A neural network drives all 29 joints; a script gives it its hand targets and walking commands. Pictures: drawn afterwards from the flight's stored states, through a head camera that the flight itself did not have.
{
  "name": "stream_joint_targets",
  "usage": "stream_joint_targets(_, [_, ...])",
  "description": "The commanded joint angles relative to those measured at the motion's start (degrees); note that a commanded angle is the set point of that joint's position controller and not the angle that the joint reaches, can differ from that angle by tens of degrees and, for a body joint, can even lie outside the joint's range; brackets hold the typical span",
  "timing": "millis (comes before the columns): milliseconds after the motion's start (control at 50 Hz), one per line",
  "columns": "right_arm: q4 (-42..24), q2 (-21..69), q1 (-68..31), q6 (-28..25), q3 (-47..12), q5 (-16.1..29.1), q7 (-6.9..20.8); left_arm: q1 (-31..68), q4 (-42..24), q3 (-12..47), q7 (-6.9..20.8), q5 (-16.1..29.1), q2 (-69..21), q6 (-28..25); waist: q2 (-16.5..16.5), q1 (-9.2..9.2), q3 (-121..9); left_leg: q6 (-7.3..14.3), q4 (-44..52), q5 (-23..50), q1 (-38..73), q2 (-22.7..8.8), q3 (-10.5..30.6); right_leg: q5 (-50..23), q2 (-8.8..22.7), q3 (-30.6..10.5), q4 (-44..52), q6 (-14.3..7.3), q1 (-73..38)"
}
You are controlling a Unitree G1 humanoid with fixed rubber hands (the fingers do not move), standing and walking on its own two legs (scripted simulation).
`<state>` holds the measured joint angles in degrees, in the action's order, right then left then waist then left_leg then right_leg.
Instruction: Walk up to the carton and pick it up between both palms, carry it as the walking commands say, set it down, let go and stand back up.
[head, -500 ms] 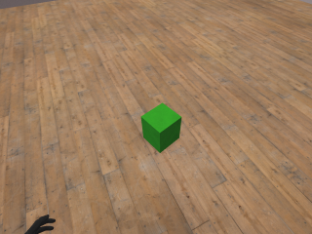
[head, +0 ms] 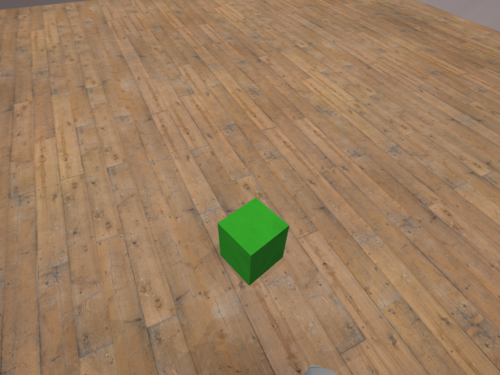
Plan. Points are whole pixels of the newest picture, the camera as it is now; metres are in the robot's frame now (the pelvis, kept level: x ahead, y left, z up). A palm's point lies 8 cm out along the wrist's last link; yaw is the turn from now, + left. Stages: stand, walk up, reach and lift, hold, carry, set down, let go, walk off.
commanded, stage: walk up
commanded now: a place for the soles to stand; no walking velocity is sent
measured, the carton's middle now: (252, 241) +0.77 -0.02 -0.65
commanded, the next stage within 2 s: none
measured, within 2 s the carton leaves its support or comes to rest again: neither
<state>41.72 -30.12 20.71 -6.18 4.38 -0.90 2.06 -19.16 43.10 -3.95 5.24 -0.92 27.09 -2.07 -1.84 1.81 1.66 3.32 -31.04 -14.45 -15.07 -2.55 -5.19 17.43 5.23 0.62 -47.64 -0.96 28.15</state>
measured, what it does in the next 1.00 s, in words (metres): walks ahead: right foot, then left foot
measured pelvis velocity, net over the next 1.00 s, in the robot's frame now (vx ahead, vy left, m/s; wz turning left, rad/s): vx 0.27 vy -0.07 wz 0.05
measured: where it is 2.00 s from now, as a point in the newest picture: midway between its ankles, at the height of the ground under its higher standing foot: (286, 356)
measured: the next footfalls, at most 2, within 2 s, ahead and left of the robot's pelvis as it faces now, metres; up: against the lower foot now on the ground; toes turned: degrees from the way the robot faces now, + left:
right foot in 0.14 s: +0.17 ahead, -0.17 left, +0.00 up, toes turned -3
left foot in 0.48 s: +0.32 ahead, +0.07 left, +0.00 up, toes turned +5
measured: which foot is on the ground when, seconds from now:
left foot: down 0.00-0.14, up 0.16-0.46, down 0.48-1.00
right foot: up 0.00-0.12, down 0.14-0.48, up 0.50-0.82, down 0.84-1.00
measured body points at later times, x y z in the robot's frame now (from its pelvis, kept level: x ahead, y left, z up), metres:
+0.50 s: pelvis +0.17 -0.03 -0.02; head +0.19 -0.01 +0.43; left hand +0.20 +0.32 -0.11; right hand +0.31 -0.36 -0.08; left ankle +0.27 +0.07 -0.74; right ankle +0.13 -0.16 -0.73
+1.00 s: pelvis +0.27 -0.07 -0.01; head +0.29 -0.07 +0.43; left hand +0.37 +0.26 -0.11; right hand +0.37 -0.40 -0.12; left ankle +0.28 +0.07 -0.74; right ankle +0.33 -0.20 -0.74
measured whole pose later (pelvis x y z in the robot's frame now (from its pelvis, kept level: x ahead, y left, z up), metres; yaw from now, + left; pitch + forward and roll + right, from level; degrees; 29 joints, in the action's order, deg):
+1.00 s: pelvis +0.27 -0.07 -0.01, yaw +3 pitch -1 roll +1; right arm 48.9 -26.3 16.0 -3.0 0.7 0.0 -0.5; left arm -11.0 47.8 -0.9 1.0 0.2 24.8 -1.5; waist 0.3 -0.3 2.6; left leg -0.4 -37.5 -16.9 -17.6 -1.4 -1.0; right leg 15.9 4.2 2.0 -38.4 1.3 21.2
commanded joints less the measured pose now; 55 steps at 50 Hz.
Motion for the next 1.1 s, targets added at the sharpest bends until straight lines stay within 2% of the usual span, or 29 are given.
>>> stream_joint_targets(0, [-2.9, -12.0, -1.6, -0.3, 3.8, 0.0, -0.1, 0.6, -2.8, -2.9, 0.7, -0.7, 8.9, -0.9, 9.9, -0.18, 0.5, 8.1, 16.6, -17.9, -5.9, -11.4, 13.1, -2.6, -1.9, 3.4, 6.7, 0.7, -5.8])
stream_joint_targets(40, [-2.8, -13.1, -2.5, 0.2, 3.7, 0.1, 0.1, 0.4, -3.0, -3.3, 0.7, -0.4, 8.6, -1.1, 11.3, -1.2, 0.5, 7.9, 15.0, -20.0, -7.9, -11.9, 12.9, -3.0, -2.6, 4.0, 10.0, 0.3, -9.6])
stream_joint_targets(100, [-2.0, -8.1, 0.3, 0.8, 1.8, 0.1, 0.0, -6.7, -0.5, -4.9, -0.7, -0.4, 10.6, -2.2, -0.8, -5.21, -3.9, 4.4, -4.0, -14.8, -12.5, -6.9, 7.1, 1.0, -4.8, 1.8, 17.0, -1.8, -23.3])
stream_joint_targets(120, [-3.0, -4.6, 0.2, 0.5, 0.8, 0.5, -0.1, -11.4, 0.0, -6.0, -1.6, -1.1, 14.3, -2.7, -12.7, -8.1, -3.0, 1.4, -23.7, -10.4, -21.5, -0.9, 1.4, 12.8, 8.1, -17.5, 27.1, -5.5, -28.5])
stream_joint_targets(140, [-3.1, -5.1, 0.2, 0.8, 0.3, 1.1, -0.9, -10.1, -2.1, -6.2, -2.4, -0.4, 18.1, -3.1, -13.7, -7.64, 0.0, -1.1, -32.6, -16.2, -31.3, 4.1, 5.8, 14.2, 17.4, -35.9, 34.1, -10.0, -27.9])
stream_joint_targets(160, [-2.9, -8.0, -2.4, 1.0, 1.0, 0.8, -1.4, -8.2, -2.9, -5.5, -2.7, 1.0, 16.5, -3.2, -5.9, -6.01, 5.3, -1.4, -36.0, -14.2, -32.9, 1.7, 10.2, 9.6, 17.6, -34.9, 34.4, -11.4, -24.3])
stream_joint_targets(180, [-1.9, -9.7, 0.1, 1.0, 1.4, 0.6, -1.2, -5.5, -3.3, -4.6, -2.7, 1.5, 14.8, -3.1, 1.2, -4.37, 2.9, -1.1, -33.1, -8.5, -28.9, -0.7, 10.8, 2.4, 14.8, -27.6, 32.5, -10.1, -24.6])
stream_joint_targets(240, [0.2, -8.2, 2.5, 1.0, 1.2, 1.1, -0.7, -2.5, -4.0, -3.7, -3.2, 1.2, 13.1, -3.2, -7.2, -2.8, 2.8, -2.7, -24.9, -5.8, -19.5, -1.6, 6.5, -16.9, 9.0, -11.1, 29.4, -10.6, -17.7])
stream_joint_targets(280, [0.0, -7.4, 1.5, 1.2, 0.6, 1.1, 0.0, -1.7, -4.5, -3.6, -2.8, 1.0, 12.7, -2.7, -10.9, -3.29, 2.8, -3.4, -17.4, -4.2, -15.7, -0.7, 4.1, -20.6, 6.7, -6.1, 27.6, -11.6, -16.7])
stream_joint_targets(360, [-1.5, -5.4, -3.5, 0.9, 0.9, 0.6, 0.5, -2.4, -5.6, -3.1, -2.3, 1.1, 12.2, -1.8, -10.7, -4.61, -0.1, -2.9, -7.0, 0.6, -7.3, 2.0, -1.1, -14.2, 6.3, -4.0, 26.4, -10.5, -14.3])
stream_joint_targets(420, [0.7, -6.7, 3.5, 0.1, 2.1, 0.4, -0.4, -0.9, -6.9, -2.1, -1.9, 0.7, 10.2, -1.0, -2.0, -0.56, -4.0, -1.3, 0.9, 1.6, 9.4, 3.8, -1.0, -5.1, 4.4, -2.0, 15.2, -8.7, -5.2])
stream_joint_targets(440, [1.9, -10.1, 7.9, -0.3, 3.4, -0.2, -1.3, -1.3, -7.2, -1.1, -2.0, 1.0, 7.4, -1.0, 7.6, 2.49, -6.4, 1.7, 6.4, -5.7, 18.6, -2.7, 8.8, -1.8, 0.7, 1.5, 1.8, -6.4, 3.3])
stream_joint_targets(460, [1.7, -16.1, 12.8, -0.9, 5.2, -1.0, -2.1, -2.2, -8.8, -0.1, -2.0, 0.6, 4.6, -1.0, 19.6, 4.13, -9.2, 8.2, 11.5, -12.6, 26.8, -19.9, 35.7, 13.3, -4.9, 1.8, -14.8, -3.1, 16.6])
stream_joint_targets(480, [-0.3, -15.6, 9.4, -0.8, 5.2, 1.1, -2.5, -3.5, -7.0, -1.1, -2.8, 0.2, 10.1, -0.3, 7.9, 2.54, -6.9, 12.6, 15.2, -18.3, 21.0, -24.4, 43.3, 12.7, -3.7, -5.7, -19.7, -2.6, 16.3])
stream_joint_targets(500, [-1.1, -14.7, 6.4, -0.8, 4.9, 1.8, -2.7, -4.0, -5.7, -1.6, -2.9, 0.1, 11.3, 0.3, 2.6, 1.0, -3.0, 11.5, 15.0, -17.3, 15.3, -23.7, 38.9, 9.0, -0.2, -6.9, -19.4, -2.1, 15.5])
stream_joint_targets(540, [-1.9, -11.7, 1.5, -0.7, 3.7, 1.3, -2.4, -5.8, -3.8, -2.2, -2.6, 0.2, 10.9, 0.4, 2.2, -1.42, -0.6, 9.3, 14.4, -11.3, 6.7, -17.0, 27.8, 4.6, 0.8, -5.5, -15.0, -1.7, 9.7])
stream_joint_targets(620, [-1.6, -10.4, 0.4, -0.5, 2.9, 0.1, -1.8, -5.4, -2.4, -2.2, -1.5, -0.1, 8.2, 0.8, 11.9, -1.81, 5.7, 8.8, 15.2, -3.6, -6.6, -11.7, 14.5, 1.3, 0.1, -0.4, -5.1, 0.2, 1.7])
stream_joint_targets(680, [-1.9, -10.2, -2.3, 0.3, 2.4, -0.1, -1.6, -4.0, -1.0, -1.5, -1.7, -0.1, 6.6, 1.1, 13.8, -2.23, 3.8, 7.6, 13.3, -2.4, -11.3, -9.8, 10.5, -3.0, -1.3, 2.2, 2.2, 0.6, -6.8])
stream_joint_targets(760, [-0.5, -10.0, -4.5, 2.0, 1.0, 0.5, -1.6, -1.4, 1.4, -1.4, -3.1, 0.3, 6.6, 0.6, 11.8, -2.97, -0.8, 5.6, 4.3, -0.9, -11.8, -8.1, 9.2, -5.8, -4.7, 4.3, 11.8, 0.8, -15.4])
stream_joint_targets(800, [0.5, -6.1, -2.3, 2.7, -0.5, 0.7, -1.9, -0.4, 1.9, -1.6, -3.8, 0.1, 9.1, 0.0, 2.3, -3.54, -3.5, 2.1, -4.2, -3.3, -11.9, -5.7, 7.1, -3.0, -1.1, -1.6, 18.3, -1.9, -20.0])
stream_joint_targets(820, [0.7, -4.2, -0.8, 2.9, -1.2, 1.2, -2.0, 1.4, 1.4, -2.1, -4.3, -0.3, 11.7, -0.7, -6.5, -2.74, -4.5, -0.5, -11.4, -7.4, -13.3, -1.3, 4.9, -1.5, 8.7, -14.8, 24.3, -5.1, -18.9])
stream_joint_targets(840, [1.7, -4.1, 0.9, 3.3, -1.5, 1.7, -2.5, 4.7, 0.7, -1.8, -4.6, 0.1, 13.1, -0.7, -10.0, -1.53, -2.3, -2.0, -13.7, -16.2, -12.2, 0.6, 5.0, 1.6, 14.5, -22.9, 28.6, -10.1, -13.7])
stream_joint_targets(860, [3.0, -6.5, -0.3, 3.6, -0.8, 1.3, -2.7, 5.7, 1.2, -1.4, -4.9, 0.4, 12.7, -0.6, -6.6, -1.86, 0.1, -2.3, -16.1, -18.3, -12.3, 0.7, 6.1, 1.2, 14.2, -22.0, 29.5, -11.5, -11.6])
stream_joint_targets(880, [3.7, -6.6, 0.6, 3.5, -0.5, 0.8, -2.8, 6.9, 1.6, -1.0, -4.8, 0.3, 13.5, -0.5, -7.7, -1.3, -0.8, -1.8, -12.7, -16.3, -8.3, -0.5, 6.6, -3.5, 13.9, -18.7, 26.9, -11.7, -10.2])
stream_joint_targets(920, [6.7, -6.1, 1.0, 2.7, -0.8, 1.1, -3.1, 10.0, 2.0, 0.2, -4.6, 1.1, 11.4, 0.1, -8.2, 0.08, -0.4, -1.9, -0.8, -2.4, -0.6, 0.7, 5.0, -11.6, 6.3, -8.5, 19.5, -7.5, -6.7])
stream_joint_targets(960, [6.8, -8.9, -2.0, 2.3, -0.3, 0.9, -3.2, 10.3, 2.7, 1.2, -4.7, 2.1, 7.6, 0.4, -4.2, -1.34, -4.5, -0.8, 1.4, 9.8, 1.5, -4.2, 11.0, -12.9, 2.7, -2.4, 14.4, -3.0, -10.1])
stream_joint_targets(1000, [6.9, -8.5, -7.3, 2.3, -1.0, 0.9, -3.1, 9.3, 4.3, 1.0, -4.8, 1.9, 8.4, 0.2, -2.8, -3.03, -5.5, 0.8, -0.6, 11.1, -1.0, -5.2, 12.6, -11.6, 2.7, -3.5, 17.2, -2.6, -14.1])
stream_joint_targets(1040, [8.4, -5.7, -7.7, 2.8, -1.8, 1.2, -2.8, 11.8, 5.9, 1.1, -4.8, 1.6, 9.4, 0.1, -4.1, -1.68, -3.7, -1.6, -1.2, 7.0, 0.5, -1.5, 7.4, -8.8, 5.2, -5.5, 20.9, -4.1, -12.0])
stream_joint_targets(1080, [9.9, -6.1, -7.4, 2.9, -2.0, 1.5, -2.8, 13.2, 6.8, 1.3, -4.9, 1.5, 9.1, 0.3, -2.5, -1.63, -4.2, -1.3, 0.7, 9.2, 1.2, -2.4, 8.9, -10.7, 4.7, -4.6, 19.5, -3.8, -13.1])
